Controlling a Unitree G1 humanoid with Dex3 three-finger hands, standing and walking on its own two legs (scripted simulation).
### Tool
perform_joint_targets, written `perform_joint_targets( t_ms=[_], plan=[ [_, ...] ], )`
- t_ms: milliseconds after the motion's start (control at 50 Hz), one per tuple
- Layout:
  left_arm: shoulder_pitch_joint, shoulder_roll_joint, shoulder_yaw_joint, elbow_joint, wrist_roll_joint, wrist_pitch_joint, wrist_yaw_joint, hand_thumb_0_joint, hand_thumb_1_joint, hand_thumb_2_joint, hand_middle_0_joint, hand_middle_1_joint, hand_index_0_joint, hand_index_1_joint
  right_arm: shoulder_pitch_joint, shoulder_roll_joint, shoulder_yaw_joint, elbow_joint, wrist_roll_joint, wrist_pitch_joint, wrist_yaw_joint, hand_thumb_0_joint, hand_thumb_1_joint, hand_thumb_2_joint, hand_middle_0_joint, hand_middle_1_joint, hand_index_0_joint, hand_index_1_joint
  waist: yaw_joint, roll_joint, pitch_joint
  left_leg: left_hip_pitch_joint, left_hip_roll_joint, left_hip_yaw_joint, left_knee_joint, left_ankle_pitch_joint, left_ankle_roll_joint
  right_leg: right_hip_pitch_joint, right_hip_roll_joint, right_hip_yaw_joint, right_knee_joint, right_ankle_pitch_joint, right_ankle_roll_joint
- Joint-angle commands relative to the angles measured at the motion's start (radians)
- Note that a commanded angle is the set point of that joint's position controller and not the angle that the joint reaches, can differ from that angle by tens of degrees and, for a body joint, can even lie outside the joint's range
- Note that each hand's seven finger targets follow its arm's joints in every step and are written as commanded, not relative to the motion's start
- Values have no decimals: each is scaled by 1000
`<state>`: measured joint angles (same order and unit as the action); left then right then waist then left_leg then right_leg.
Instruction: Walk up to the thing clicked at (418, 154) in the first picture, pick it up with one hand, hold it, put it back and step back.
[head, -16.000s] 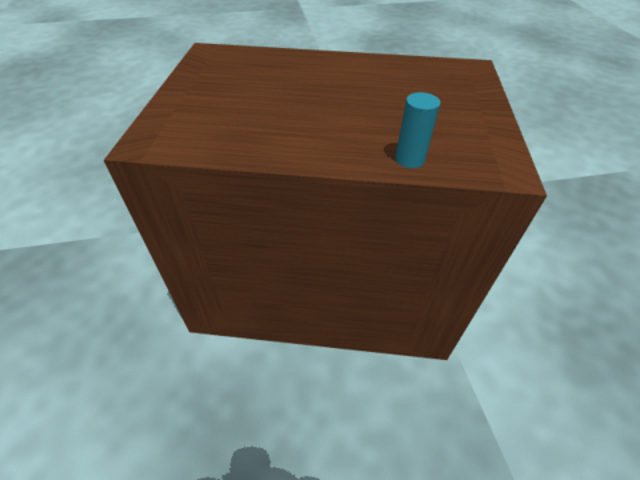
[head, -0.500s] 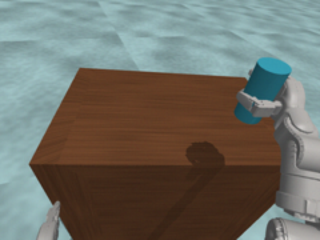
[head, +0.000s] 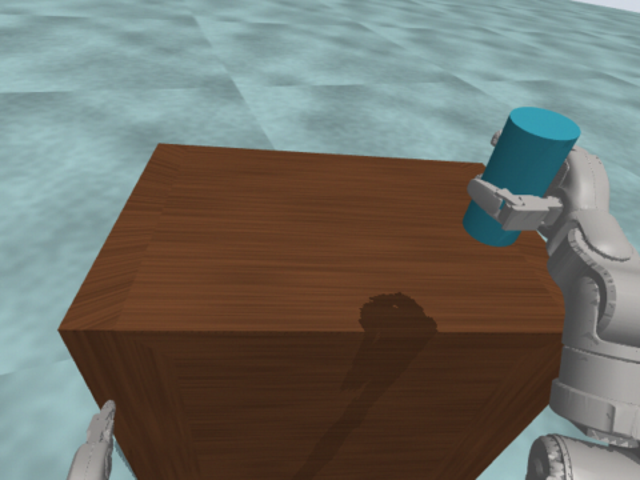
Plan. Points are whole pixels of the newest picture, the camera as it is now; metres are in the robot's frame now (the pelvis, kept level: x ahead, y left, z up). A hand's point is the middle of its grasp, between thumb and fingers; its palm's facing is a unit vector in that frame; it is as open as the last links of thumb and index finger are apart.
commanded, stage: hold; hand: right
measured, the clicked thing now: (513, 181) +0.34 -0.18 +0.28
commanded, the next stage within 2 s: none
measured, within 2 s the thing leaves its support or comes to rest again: neither
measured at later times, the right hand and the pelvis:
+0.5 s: hand (511, 193) +0.33 -0.18 +0.28, palm faces +0.22 +0.98 +0.00, open 9.0 cm; pelvis +0.00 +0.00 +0.00, yaw +0 degrees
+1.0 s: hand (514, 191) +0.33 -0.18 +0.28, palm faces +0.21 +0.98 +0.00, open 9.0 cm; pelvis +0.00 +0.00 +0.00, yaw +0 degrees
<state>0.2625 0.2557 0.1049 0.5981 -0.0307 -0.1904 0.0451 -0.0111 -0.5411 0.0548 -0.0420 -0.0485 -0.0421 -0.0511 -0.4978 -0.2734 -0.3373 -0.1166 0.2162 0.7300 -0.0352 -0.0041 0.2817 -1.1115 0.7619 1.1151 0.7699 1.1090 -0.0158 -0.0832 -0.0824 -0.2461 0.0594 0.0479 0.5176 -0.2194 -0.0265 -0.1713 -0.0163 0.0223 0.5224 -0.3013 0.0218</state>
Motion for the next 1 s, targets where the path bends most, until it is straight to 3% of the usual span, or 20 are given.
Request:
perform_joint_targets(
  t_ms=[0, 40, 100, 160, 180, 200, 220, 440, 480, 540, 620, 640, 760, 780, 800, 840, 860, 900, 920, 980],
  plan=[
    [-150, 123, 38, -163, -5, -67, 0, 0, -552, 55, -42, -48, -40, -50, -427, -215, -60, -218, 9, -52, -2, 0, -247, -1300, 1284, 1424, 1327, 1424, -8, 92, -147, 75, -45, 53, -85, 68, 16, -20, 33, -26, -86, 137, -28],
    [-156, 132, 50, -175, -5, -70, 1, 0, -551, 54, -42, -48, -41, -50, -428, -181, -37, -226, 10, -40, 0, 0, -263, -1296, 1283, 1419, 1324, 1419, 2, 72, -168, 76, -46, 53, -79, 97, 17, 0, 31, -23, -83, 164, -25],
    [-161, 111, 26, -141, -7, -69, -3, 0, -548, 53, -41, -48, -40, -50, -411, -186, -40, -205, 10, -26, -1, 0, -252, -1293, 1283, 1419, 1325, 1419, -8, 75, -122, 64, -45, 53, -80, 90, 16, -19, 31, -25, -85, 156, -26],
    [-171, 119, 36, -163, -4, -74, 1, 0, -556, 57, -43, -47, -40, -51, -435, -181, -36, -233, 7, -28, -4, 0, -261, -1304, 1288, 1427, 1331, 1427, -2, 90, -159, 75, -45, 53, -78, 105, 14, -6, 35, -27, -77, 170, -26],
    [-142, 127, 42, -158, -2, -73, 2, 0, -556, 57, -43, -48, -40, -51, -430, -204, -60, -209, 5, -26, -7, 0, -247, -1302, 1281, 1424, 1325, 1424, 5, 110, -167, 78, -44, 52, -79, 114, 13, -2, 34, -27, -74, 175, -29],
    [-150, 120, 34, -140, -3, -72, 0, 0, -552, 55, -43, -48, -41, -50, -413, -214, -70, -216, 7, -27, -8, 0, -242, -1303, 1281, 1426, 1325, 1426, -15, 96, -152, 82, -45, 56, -74, 115, 15, -15, 33, -22, -75, 185, -25],
    [-138, 124, 46, -134, -5, -71, 0, 0, -550, 53, -42, -47, -41, -49, -398, -206, -63, -204, 5, -26, -4, 0, -252, -1303, 1288, 1428, 1331, 1428, -3, 78, -157, 74, -43, 52, -71, 131, 16, -2, 33, -25, -71, 197, -25],
    [-173, 114, 30, -160, -5, -78, 4, 0, -546, 52, -44, -52, -45, -52, -412, -182, -33, -275, 10, -43, 1, 0, -252, -1287, 1271, 1408, 1313, 1408, -1, 86, -141, 68, -42, 47, -85, 61, 15, -15, 33, -28, -80, 126, -28],
    [-183, 117, 32, -144, -4, -79, 6, 0, -547, 52, -45, -52, -46, -52, -417, -217, -60, -279, 10, -43, 1, 0, -257, -1300, 1279, 1420, 1323, 1420, -7, 63, -149, 73, -38, 43, -89, 50, 14, -21, 39, -31, -79, 115, -29],
    [-174, 117, 33, -145, -4, -79, 10, 0, -549, 54, -46, -54, -47, -54, -388, -190, -42, -251, 10, -31, 2, 0, -246, -1297, 1272, 1415, 1316, 1415, 4, 83, -134, 64, -40, 45, -92, 40, 11, -25, 39, -31, -82, 103, -30],
    [-161, 124, 46, -121, -2, -83, 12, 0, -549, 52, -46, -51, -46, -52, -400, -218, -72, -275, 13, -27, 2, 0, -257, -1292, 1273, 1410, 1315, 1410, -5, 74, -163, 78, -40, 51, -81, 85, 12, -17, 39, -28, -70, 148, -28],
    [-162, 106, 24, -110, -3, -80, 10, 0, -547, 53, -45, -51, -45, -51, -394, -200, -54, -263, 13, -23, 3, 0, -230, -1299, 1274, 1420, 1319, 1420, -8, 68, -144, 70, -42, 52, -80, 82, 14, -26, 38, -27, -74, 145, -27],
    [-172, 103, 24, -119, -2, -85, 10, 0, -547, 52, -47, -52, -48, -52, -400, -205, -55, -249, 13, -19, 6, 0, -255, -1286, 1267, 1403, 1309, 1403, -2, 83, -138, 68, -44, 54, -83, 65, 12, -25, 38, -26, -76, 129, -27],
    [-170, 135, 53, -140, -1, -89, 14, 0, -548, 53, -47, -52, -48, -52, -418, -227, -80, -251, 14, -20, 2, 0, -233, -1280, 1253, 1396, 1298, 1396, 2, 100, -167, 78, -43, 53, -83, 76, 11, -12, 37, -25, -73, 140, -28],
    [-189, 119, 32, -141, -3, -89, 14, 0, -550, 55, -46, -52, -46, -52, -409, -223, -71, -244, 12, -18, 3, 0, -220, -1277, 1253, 1395, 1298, 1395, -11, 94, -153, 73, -44, 52, -82, 80, 12, -20, 36, -26, -73, 146, -28],
    [-158, 120, 41, -83, -3, -81, 12, 0, -544, 50, -47, -54, -48, -52, -382, -221, -76, -205, 12, -11, 5, 0, -214, -1287, 1257, 1405, 1302, 1405, -6, 78, -98, 50, -44, 51, -87, 53, 15, -39, 35, -26, -82, 119, -27],
    [-159, 128, 50, -89, -3, -82, 12, 0, -543, 49, -47, -54, -49, -52, -371, -179, -39, -205, 14, -11, 11, 0, -228, -1287, 1257, 1403, 1302, 1403, 7, 81, -105, 49, -47, 54, -83, 64, 15, -29, 33, -21, -84, 127, -26],
    [-186, 111, 23, -123, -5, -94, 6, 0, -540, 48, -46, -54, -49, -51, -406, -183, -34, -243, 15, -15, 13, 0, -225, -1285, 1262, 1406, 1306, 1406, -3, 69, -128, 61, -49, 56, -80, 67, 17, -25, 29, -22, -85, 135, -23],
    [-176, 110, 29, -127, -4, -94, 9, 0, -543, 48, -47, -52, -49, -50, -415, -212, -59, -249, 14, -19, 14, 0, -244, -1284, 1262, 1401, 1305, 1401, -1, 67, -141, 71, -47, 55, -81, 66, 15, -21, 31, -23, -80, 133, -25],
    [-188, 106, 31, -111, -3, -95, 9, 0, -544, 49, -48, -54, -49, -52, -412, -218, -65, -234, 13, -23, 10, 0, -263, -1274, 1261, 1391, 1302, 1391, -1, 76, -137, 65, -43, 50, -89, 47, 11, -27, 37, -28, -80, 111, -29]
  ],
)
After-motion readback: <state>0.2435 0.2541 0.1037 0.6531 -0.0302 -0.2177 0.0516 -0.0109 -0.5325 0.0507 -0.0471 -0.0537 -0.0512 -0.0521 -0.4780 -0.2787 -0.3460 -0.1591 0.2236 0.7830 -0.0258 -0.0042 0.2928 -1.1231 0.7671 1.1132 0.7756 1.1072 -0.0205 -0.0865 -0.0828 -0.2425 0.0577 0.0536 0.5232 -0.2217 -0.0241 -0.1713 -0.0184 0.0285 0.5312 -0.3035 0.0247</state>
